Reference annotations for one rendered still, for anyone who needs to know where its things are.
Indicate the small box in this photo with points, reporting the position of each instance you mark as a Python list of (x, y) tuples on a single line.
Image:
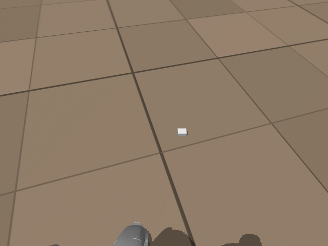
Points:
[(181, 132)]

